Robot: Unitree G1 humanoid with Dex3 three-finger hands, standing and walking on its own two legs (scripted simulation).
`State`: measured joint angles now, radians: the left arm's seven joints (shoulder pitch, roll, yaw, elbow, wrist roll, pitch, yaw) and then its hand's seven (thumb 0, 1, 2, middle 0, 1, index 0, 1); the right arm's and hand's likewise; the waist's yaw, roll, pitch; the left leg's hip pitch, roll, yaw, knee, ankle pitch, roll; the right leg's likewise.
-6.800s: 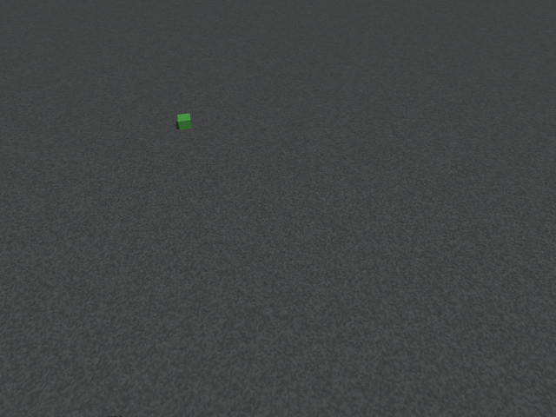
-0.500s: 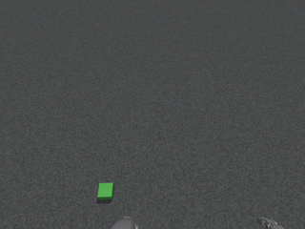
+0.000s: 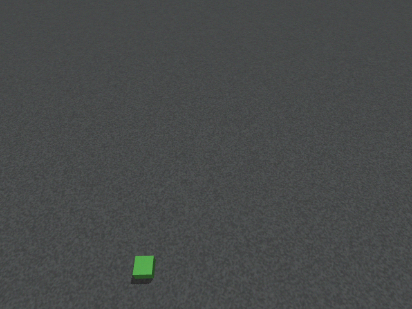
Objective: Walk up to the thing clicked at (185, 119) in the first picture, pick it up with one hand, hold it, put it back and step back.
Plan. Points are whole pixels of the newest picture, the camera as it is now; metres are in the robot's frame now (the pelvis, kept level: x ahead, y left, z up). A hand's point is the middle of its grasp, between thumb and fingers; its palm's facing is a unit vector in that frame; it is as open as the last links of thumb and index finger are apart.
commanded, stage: walk up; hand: left
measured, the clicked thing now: (144, 267) +0.43 +0.29 -0.74
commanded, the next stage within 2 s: none
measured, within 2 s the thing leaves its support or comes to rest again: neither
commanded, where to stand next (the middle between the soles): +0.08 +0.01 m, yaw +0 degrees
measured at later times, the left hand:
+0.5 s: hand out of the picture +0.11 +0.25 -0.15, palm faces +0.01 -0.93 -0.36, open 7.4 cm
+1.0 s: hand out of the picture +0.11 +0.26 -0.15, palm faces +0.01 -0.93 -0.35, open 7.4 cm
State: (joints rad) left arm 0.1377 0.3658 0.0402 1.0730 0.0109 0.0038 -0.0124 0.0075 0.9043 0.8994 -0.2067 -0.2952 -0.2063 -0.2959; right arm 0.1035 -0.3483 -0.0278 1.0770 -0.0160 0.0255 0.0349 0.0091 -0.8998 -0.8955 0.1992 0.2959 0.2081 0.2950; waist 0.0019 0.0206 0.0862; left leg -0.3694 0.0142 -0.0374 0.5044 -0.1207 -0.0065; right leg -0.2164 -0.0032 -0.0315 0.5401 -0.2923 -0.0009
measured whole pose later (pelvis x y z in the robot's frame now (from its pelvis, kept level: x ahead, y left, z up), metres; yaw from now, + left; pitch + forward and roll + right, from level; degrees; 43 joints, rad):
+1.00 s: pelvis +0.03 -0.01 +0.01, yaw +1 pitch -1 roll -1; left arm 0.09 0.36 0.04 1.08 0.01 0.01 -0.01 0.01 0.90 0.90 -0.21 -0.30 -0.21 -0.30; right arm 0.06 -0.35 -0.02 1.08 0.00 0.03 0.03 0.01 -0.90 -0.90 0.20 0.30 0.21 0.29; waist -0.01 0.01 0.09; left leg -0.31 0.00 -0.06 0.44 -0.11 -0.02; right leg -0.14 -0.01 -0.05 0.45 -0.29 0.00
